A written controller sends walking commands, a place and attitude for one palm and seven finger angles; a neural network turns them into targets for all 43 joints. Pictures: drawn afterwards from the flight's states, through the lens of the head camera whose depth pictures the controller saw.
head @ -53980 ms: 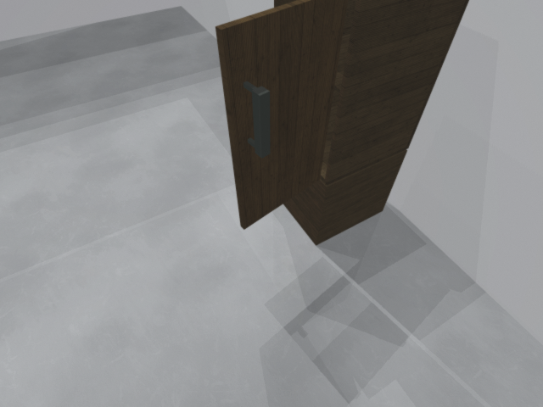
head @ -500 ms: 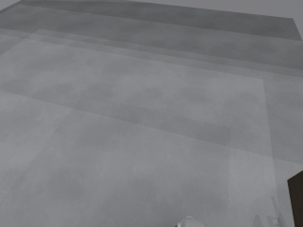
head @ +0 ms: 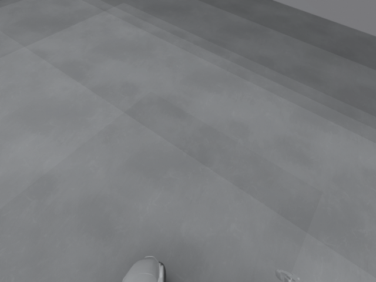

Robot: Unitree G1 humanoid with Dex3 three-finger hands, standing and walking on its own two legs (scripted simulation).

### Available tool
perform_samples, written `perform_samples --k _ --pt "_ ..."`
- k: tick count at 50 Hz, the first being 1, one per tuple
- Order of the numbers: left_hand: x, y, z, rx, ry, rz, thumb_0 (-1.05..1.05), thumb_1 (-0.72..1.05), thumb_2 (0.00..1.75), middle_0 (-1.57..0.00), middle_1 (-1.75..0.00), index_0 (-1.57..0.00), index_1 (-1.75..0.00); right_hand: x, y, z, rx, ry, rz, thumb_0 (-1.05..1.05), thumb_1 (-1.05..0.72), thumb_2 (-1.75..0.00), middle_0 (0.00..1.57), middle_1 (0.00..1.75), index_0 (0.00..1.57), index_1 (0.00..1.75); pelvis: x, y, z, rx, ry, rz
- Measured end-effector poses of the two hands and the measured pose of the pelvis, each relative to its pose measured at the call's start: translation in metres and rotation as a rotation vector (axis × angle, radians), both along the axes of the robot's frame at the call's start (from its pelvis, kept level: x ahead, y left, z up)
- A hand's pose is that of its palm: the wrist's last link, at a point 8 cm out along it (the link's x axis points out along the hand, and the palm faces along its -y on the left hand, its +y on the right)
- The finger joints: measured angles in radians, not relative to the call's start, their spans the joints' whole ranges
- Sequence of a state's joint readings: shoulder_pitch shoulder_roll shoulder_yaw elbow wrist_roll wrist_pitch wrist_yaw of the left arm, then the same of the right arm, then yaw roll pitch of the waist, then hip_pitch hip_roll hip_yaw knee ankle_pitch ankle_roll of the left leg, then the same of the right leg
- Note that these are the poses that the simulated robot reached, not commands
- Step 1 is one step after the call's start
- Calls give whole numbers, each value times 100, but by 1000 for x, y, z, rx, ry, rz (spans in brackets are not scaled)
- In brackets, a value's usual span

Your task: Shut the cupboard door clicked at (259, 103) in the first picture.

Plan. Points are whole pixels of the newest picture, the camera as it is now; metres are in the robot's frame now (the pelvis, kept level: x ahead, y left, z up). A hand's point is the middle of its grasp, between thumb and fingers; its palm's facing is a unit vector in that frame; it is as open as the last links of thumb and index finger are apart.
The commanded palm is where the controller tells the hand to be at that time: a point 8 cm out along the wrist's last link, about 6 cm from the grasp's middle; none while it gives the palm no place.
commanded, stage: turn to face it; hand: left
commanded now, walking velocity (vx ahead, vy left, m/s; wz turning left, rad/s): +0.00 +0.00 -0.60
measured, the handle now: out of the picture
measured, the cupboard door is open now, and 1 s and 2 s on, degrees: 20 20 20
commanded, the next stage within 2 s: none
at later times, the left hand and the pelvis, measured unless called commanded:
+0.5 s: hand (119, 245) +0.20 +0.19 -0.16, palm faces -0.17 -0.95 -0.26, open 7.4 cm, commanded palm none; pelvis +0.10 +0.01 +0.00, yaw -14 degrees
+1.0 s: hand (138, 185) +0.36 +0.17 -0.15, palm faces -0.50 -0.83 -0.25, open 7.4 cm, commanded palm none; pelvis +0.15 +0.04 +0.01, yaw -32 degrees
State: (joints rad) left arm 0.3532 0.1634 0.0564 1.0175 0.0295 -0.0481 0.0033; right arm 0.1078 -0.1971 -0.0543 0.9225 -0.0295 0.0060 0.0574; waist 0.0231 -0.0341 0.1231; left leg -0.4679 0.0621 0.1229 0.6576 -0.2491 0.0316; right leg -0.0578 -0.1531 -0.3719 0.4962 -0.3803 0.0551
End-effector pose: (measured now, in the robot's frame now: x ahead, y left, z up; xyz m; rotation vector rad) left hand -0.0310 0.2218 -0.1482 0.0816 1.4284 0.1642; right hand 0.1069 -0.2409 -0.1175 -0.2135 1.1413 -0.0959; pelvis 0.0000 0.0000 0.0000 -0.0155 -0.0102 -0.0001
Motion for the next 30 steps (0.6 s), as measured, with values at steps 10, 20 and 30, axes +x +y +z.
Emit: perform_samples --k 10,20,30 --pt "89 42 0 53 -15 -41 1 91 90 -20 -30 -19 -30 61 36 -3 -14 -66 -11 0 -91 -90 20 30 20 30 54 25 -1 7 -7 -60" --pt "204 24 15 86 -151 -202 0 91 90 -20 -30 -19 -30 29 8 -30 35 36 -230 -1 -92 -90 21 30 20 30 93 10 -7 30 -3 -185" --pt "262 9 24 79 -153 -336 0 91 90 -20 -30 -20 -30 12 -17 -11 -26 85 -376 0 -91 -90 20 30 20 30 116 11 6 28 27 -301"
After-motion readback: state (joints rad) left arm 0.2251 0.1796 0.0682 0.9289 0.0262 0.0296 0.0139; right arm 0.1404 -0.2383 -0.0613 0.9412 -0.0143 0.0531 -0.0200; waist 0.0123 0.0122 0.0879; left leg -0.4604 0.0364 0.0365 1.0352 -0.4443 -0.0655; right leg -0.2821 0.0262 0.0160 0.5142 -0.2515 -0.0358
